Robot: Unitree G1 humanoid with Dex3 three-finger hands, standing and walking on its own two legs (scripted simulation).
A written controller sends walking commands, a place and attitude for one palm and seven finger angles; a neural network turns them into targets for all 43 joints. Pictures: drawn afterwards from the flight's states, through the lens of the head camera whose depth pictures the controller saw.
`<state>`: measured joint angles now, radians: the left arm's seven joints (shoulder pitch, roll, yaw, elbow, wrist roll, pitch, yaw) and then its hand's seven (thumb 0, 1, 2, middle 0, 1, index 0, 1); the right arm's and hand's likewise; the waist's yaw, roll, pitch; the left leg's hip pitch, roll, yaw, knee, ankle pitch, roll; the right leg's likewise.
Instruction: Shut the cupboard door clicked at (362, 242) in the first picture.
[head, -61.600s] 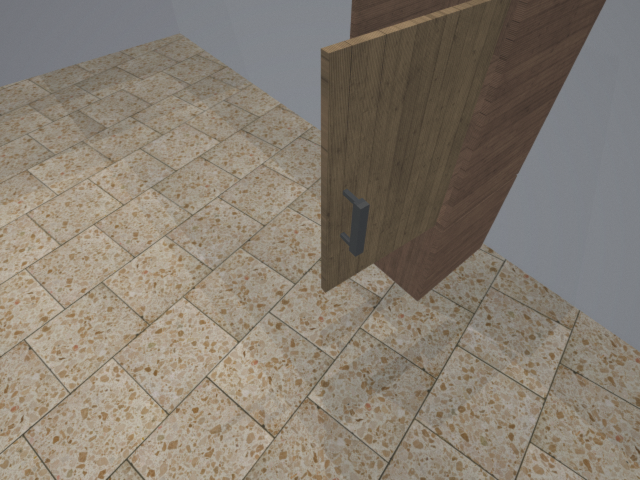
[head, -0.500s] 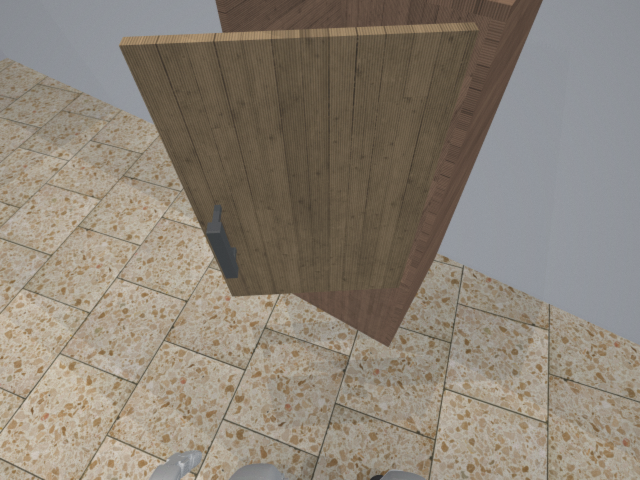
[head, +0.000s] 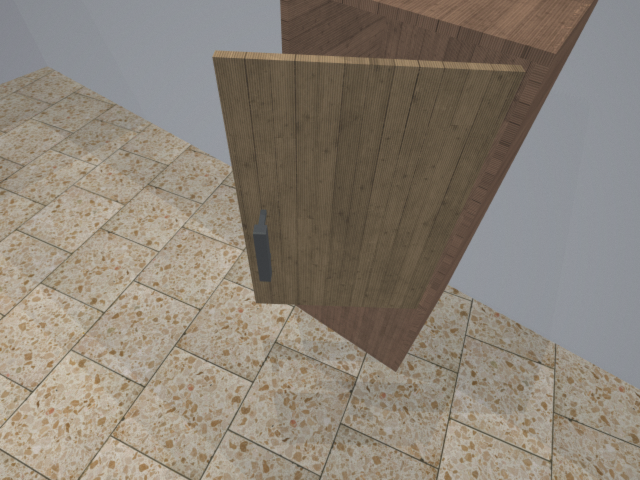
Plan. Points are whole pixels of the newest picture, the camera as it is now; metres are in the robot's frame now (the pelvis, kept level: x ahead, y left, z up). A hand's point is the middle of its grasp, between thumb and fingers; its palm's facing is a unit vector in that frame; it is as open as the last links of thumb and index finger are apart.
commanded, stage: come to a stop and stand still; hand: left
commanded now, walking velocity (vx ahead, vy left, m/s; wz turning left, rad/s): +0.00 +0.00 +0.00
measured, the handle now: (264, 246) +0.51 +0.15 -0.09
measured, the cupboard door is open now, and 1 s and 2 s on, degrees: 34 34 34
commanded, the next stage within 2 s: look again from close up in 0.16 s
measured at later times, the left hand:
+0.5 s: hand out of the picture -0.01 +0.17 -0.17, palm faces -0.02 -0.97 -0.23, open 7.3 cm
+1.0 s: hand out of the picture +0.04 +0.17 -0.17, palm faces -0.02 -0.97 -0.22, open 7.3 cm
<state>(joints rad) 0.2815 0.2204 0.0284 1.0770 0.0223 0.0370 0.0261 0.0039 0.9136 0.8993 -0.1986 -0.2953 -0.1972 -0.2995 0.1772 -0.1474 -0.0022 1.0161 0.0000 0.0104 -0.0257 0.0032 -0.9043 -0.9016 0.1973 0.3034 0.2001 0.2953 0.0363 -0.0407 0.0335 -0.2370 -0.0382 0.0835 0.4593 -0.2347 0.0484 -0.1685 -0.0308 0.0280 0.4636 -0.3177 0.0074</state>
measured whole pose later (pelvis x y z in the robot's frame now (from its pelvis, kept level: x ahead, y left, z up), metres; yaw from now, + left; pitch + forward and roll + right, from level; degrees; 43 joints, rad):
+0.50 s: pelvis -0.02 -0.01 +0.00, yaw +0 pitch -1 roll +0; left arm 0.29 0.16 -0.02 1.08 0.02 -0.01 0.03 0.01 0.92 0.90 -0.20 -0.30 -0.20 -0.30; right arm 0.32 -0.17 0.01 1.06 -0.02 0.00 -0.01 0.01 -0.90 -0.90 0.19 0.30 0.20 0.29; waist -0.03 0.03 0.03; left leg -0.27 -0.01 0.07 0.52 -0.24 0.03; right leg -0.20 0.00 0.01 0.53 -0.32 0.00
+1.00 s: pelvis +0.01 -0.02 +0.00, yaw +0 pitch +0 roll +1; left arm 0.25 0.21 -0.01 1.07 0.02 0.00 0.02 0.00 0.91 0.90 -0.20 -0.30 -0.20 -0.30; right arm 0.19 -0.21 0.01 1.07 -0.02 -0.01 -0.01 0.01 -0.90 -0.90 0.19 0.30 0.20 0.29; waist -0.01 -0.02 0.01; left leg -0.22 0.00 0.07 0.49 -0.27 0.01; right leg -0.16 0.01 0.01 0.51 -0.35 -0.02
